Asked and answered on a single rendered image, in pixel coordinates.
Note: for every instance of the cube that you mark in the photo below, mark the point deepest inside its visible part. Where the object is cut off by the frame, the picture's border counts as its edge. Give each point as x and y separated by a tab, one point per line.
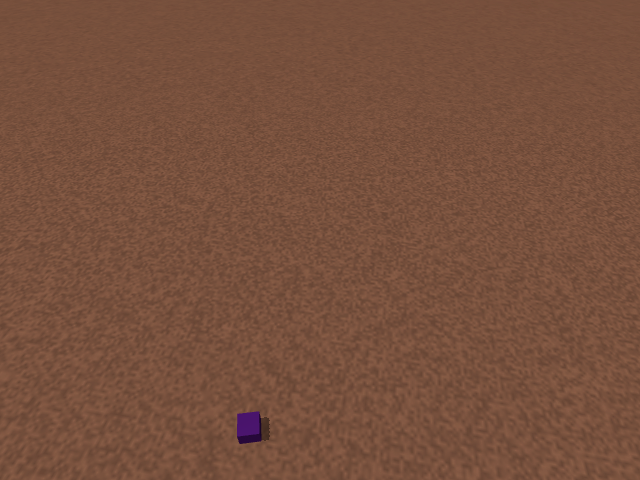
249	427

